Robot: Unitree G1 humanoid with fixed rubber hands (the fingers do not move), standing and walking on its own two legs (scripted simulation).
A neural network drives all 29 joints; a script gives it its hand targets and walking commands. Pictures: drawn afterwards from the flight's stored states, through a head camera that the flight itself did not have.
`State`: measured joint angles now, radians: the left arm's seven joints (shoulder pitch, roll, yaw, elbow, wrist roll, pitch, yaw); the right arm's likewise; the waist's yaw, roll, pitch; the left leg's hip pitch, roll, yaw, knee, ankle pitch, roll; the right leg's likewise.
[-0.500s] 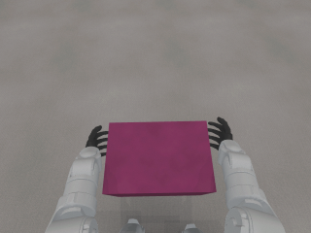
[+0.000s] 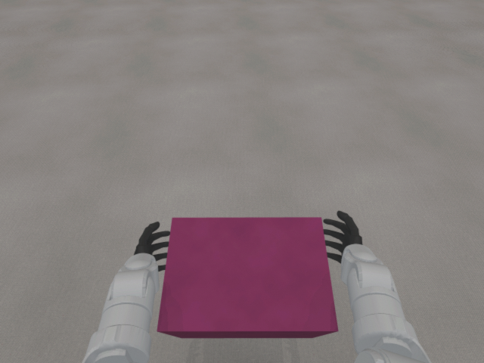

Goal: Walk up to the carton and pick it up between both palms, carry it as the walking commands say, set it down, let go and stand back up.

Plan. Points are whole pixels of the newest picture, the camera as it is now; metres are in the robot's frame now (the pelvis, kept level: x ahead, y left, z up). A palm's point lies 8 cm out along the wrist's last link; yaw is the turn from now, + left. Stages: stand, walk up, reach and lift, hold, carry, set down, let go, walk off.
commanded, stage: reach and lift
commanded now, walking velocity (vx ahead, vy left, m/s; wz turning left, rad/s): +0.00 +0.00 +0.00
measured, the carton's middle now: (246, 281) +0.32 +0.02 -0.11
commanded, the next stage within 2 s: hold in 1.72 s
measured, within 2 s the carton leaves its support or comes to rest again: neither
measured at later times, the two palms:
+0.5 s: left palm (143, 239) +0.31 +0.19 +0.06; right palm (365, 229) +0.32 -0.18 +0.07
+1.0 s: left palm (139, 244) +0.29 +0.19 +0.07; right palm (371, 233) +0.31 -0.18 +0.08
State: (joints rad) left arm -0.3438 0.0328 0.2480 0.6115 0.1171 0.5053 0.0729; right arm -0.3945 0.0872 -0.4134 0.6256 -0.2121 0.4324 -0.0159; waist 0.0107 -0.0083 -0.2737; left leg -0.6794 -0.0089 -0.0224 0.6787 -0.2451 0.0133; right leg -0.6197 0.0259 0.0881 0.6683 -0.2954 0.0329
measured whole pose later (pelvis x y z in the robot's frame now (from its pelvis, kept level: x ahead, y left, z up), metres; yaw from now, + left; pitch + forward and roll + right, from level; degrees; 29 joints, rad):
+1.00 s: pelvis +0.00 -0.01 +0.03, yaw +0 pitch -2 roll +0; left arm -0.34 0.01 0.23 0.49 0.15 0.70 0.08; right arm -0.39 0.11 -0.37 0.51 -0.26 0.63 -0.08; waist 0.01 -0.01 -0.14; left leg -0.21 -0.01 -0.02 0.38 -0.14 0.00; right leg -0.16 0.01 0.09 0.39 -0.20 0.02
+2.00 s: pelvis +0.00 -0.01 +0.03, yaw +0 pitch -2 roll +0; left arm -0.26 -0.03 0.24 0.41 0.17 0.72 0.09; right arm -0.35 0.10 -0.35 0.48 -0.27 0.66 -0.05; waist 0.01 -0.01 -0.18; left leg -0.17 -0.01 -0.02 0.34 -0.12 0.00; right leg -0.13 0.01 0.09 0.35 -0.18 0.02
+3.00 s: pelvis +0.21 -0.05 +0.03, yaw +2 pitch +9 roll +6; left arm -0.08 -0.13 0.20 -0.46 0.10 1.14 0.13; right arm -0.21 0.14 -0.21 -0.38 -0.10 1.12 -0.13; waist 0.01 0.01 -0.15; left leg -0.50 -0.06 0.10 0.53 -0.21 0.00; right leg -0.09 -0.09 -0.05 0.45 -0.38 -0.03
